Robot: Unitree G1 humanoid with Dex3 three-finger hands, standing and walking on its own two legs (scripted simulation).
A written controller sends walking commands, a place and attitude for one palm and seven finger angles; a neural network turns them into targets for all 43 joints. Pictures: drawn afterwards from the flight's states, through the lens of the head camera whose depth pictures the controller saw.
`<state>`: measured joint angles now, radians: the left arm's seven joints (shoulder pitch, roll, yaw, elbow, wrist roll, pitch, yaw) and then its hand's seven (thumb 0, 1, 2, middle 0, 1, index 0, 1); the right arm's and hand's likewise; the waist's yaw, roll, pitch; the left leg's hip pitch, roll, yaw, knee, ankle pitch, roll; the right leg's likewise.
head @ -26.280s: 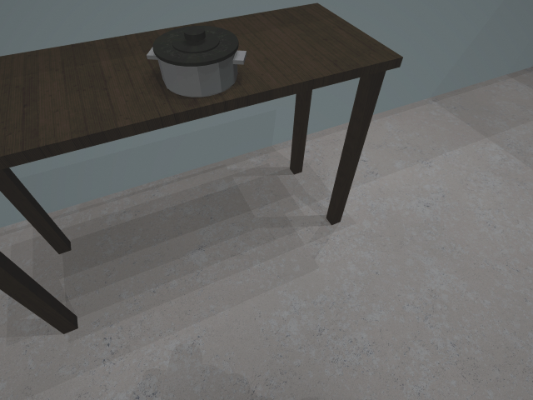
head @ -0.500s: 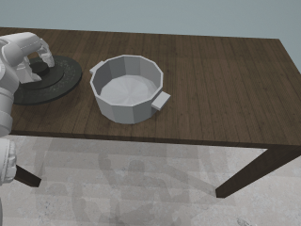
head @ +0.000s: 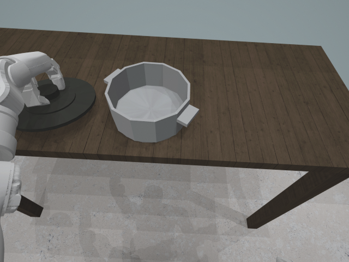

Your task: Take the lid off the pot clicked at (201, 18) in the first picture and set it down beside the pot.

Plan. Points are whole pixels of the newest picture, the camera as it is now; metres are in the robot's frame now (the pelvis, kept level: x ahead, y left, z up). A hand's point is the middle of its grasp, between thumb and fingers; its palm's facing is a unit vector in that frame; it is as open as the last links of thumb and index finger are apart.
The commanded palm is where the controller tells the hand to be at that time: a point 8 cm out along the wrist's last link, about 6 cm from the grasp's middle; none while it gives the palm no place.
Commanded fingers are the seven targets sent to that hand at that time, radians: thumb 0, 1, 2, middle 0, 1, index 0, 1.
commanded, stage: lower the lid onto the table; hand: left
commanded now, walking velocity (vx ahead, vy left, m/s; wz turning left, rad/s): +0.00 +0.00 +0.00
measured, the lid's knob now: (47, 92) +0.48 +0.29 +0.11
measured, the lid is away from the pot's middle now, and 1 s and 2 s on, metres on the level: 0.24 0.24 0.24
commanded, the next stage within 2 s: open the fingers wide in 0.46 s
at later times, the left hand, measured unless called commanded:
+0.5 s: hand (39, 97) +0.45 +0.29 +0.12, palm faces -0.45 -0.13 -0.88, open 8.2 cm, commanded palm +0.47 +0.29 +0.18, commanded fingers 0.00 0.54 1.14 -0.90 -1.00 -0.83 -0.91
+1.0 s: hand (40, 101) +0.45 +0.30 +0.11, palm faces -0.40 -0.06 -0.92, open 8.2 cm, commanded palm +0.46 +0.29 +0.18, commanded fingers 0.00 0.18 0.95 -0.62 -0.84 -0.60 -0.80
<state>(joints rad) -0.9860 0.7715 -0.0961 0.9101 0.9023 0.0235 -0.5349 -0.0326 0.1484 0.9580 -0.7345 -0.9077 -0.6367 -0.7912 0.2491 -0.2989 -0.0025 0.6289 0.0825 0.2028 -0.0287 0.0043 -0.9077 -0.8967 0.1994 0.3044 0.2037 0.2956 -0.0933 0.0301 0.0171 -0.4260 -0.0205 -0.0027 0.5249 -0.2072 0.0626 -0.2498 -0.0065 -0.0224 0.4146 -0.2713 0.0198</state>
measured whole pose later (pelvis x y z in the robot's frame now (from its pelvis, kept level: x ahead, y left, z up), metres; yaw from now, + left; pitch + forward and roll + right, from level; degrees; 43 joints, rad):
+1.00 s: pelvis -0.01 +0.01 -0.01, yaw -1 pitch +9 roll -3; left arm -0.93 0.77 -0.08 0.93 0.93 -0.13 -0.42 -0.01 0.17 0.93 -0.70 -0.91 -0.61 -0.81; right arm 0.27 -0.28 0.00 0.62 0.08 0.28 -0.03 0.00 -0.91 -0.90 0.20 0.30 0.20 0.30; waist -0.10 0.03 -0.03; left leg -0.52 -0.02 0.01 0.60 -0.23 0.08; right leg -0.35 -0.01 -0.01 0.49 -0.29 0.01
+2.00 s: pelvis -0.01 +0.02 -0.01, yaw +0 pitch +8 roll -3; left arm -0.97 0.77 -0.10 0.90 0.92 -0.08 -0.43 0.00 -0.14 0.93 -0.51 -0.57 -0.52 -0.57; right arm 0.25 -0.28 0.00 0.60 0.08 0.28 -0.03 0.00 -0.91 -0.90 0.20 0.30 0.20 0.30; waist -0.09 0.03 -0.04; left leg -0.50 -0.03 0.00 0.59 -0.22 0.08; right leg -0.33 -0.01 -0.01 0.48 -0.29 0.01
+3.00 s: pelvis +0.00 +0.02 +0.00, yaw +1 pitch +7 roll -2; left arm -1.20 0.79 -0.16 0.84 0.94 0.09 -0.55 0.00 -0.14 0.93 -0.52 -0.57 -0.52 -0.57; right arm 0.24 -0.29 0.02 0.61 0.08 0.24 -0.02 0.00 -0.91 -0.90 0.20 0.30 0.20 0.30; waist -0.08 0.04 -0.03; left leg -0.44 -0.05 -0.01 0.50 -0.19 0.08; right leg -0.26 -0.03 -0.01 0.40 -0.26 0.00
